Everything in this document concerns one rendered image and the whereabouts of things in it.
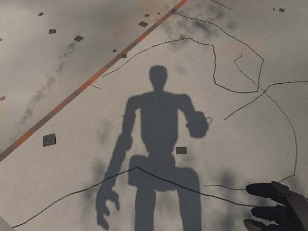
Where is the robot right hand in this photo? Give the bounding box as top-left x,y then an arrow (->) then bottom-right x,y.
244,181 -> 308,231

